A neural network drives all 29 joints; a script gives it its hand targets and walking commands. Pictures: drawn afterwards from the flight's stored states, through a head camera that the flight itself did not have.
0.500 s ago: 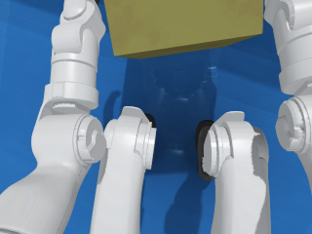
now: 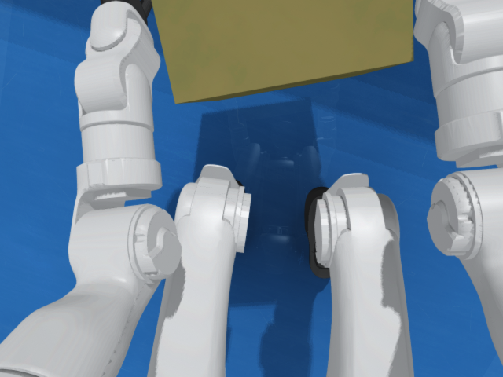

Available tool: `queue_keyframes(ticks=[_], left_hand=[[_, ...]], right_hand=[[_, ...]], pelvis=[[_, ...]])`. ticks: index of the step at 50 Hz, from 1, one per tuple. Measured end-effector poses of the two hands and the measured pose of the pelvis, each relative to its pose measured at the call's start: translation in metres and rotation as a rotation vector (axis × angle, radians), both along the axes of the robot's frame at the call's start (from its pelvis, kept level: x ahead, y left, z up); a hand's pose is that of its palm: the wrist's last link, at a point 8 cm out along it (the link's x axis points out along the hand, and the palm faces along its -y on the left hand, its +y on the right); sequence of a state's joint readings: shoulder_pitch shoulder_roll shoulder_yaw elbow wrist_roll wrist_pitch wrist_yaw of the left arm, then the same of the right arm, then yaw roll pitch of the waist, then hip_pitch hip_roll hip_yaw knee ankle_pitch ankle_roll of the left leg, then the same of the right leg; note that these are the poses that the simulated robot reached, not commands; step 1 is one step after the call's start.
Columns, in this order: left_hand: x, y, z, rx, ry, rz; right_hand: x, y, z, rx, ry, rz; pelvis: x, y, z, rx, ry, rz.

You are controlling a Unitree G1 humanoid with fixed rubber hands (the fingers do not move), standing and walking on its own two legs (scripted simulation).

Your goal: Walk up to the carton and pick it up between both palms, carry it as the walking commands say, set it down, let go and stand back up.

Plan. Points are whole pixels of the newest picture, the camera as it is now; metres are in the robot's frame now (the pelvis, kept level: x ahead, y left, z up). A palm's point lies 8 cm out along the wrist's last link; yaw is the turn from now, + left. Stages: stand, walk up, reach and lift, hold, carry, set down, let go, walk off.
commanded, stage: reach and lift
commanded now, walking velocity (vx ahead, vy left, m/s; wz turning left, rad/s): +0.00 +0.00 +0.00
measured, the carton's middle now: (277, 16) +0.54 +0.02 -0.18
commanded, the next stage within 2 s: none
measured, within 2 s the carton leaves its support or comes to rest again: neither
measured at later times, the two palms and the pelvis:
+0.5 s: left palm out of the picture +0.51 +0.19 -0.04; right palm out of the picture +0.55 -0.14 -0.05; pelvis -0.02 +0.00 +0.05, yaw +0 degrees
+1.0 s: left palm out of the picture +0.49 +0.19 +0.03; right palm out of the picture +0.53 -0.13 +0.02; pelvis -0.02 +0.00 +0.10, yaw +0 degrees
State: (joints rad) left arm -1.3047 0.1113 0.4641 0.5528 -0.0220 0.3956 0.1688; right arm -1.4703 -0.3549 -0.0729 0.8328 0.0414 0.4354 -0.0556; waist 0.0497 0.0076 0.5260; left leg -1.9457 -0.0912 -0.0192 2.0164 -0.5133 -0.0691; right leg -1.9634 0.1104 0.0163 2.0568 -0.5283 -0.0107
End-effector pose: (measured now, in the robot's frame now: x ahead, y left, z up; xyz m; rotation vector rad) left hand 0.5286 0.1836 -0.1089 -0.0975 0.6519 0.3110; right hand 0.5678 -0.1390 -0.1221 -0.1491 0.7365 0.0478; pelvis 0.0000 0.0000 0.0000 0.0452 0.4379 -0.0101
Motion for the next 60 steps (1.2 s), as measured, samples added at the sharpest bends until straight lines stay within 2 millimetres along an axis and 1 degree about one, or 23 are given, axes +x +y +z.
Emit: queue_keyframes(ticks=[7,18,35,46,51,57,60], left_hand=[[-0.001,0.002,0.021,-0.002,-0.012,-0.003],[-0.013,0.001,0.048,-0.003,-0.004,-0.002],[-0.025,-0.001,0.098,0.018,-0.01,-0.02],[-0.038,0.007,0.127,0.001,0.0,-0.005],[-0.042,0.011,0.143,0.003,-0.004,-0.004],[-0.045,0.012,0.161,0.015,-0.012,-0.016],[-0.05,0.011,0.167,0.012,-0.002,-0.011]], right_hand=[[-0.004,0.002,0.02,0.007,-0.011,-0.011],[-0.014,0.001,0.049,0.007,-0.002,-0.012],[-0.026,-0.001,0.1,0.0,-0.012,-0.013],[-0.039,0.008,0.129,-0.009,-0.001,-0.002],[-0.041,0.012,0.146,-0.012,-0.005,0.004],[-0.045,0.012,0.163,-0.004,-0.015,-0.002],[-0.05,0.012,0.169,-0.006,-0.004,0.001]], pelvis=[[-0.006,-0.002,0.013,-0.002,-0.007,0.0],[-0.012,-0.002,0.036,-0.007,-0.018,-0.001],[-0.019,-0.004,0.071,-0.005,-0.066,-0.005],[-0.02,-0.004,0.095,-0.012,-0.105,-0.001],[-0.021,-0.002,0.106,-0.02,-0.124,0.0],[-0.02,0.0,0.119,-0.031,-0.142,0.004],[-0.02,0.001,0.127,-0.032,-0.153,0.002]])
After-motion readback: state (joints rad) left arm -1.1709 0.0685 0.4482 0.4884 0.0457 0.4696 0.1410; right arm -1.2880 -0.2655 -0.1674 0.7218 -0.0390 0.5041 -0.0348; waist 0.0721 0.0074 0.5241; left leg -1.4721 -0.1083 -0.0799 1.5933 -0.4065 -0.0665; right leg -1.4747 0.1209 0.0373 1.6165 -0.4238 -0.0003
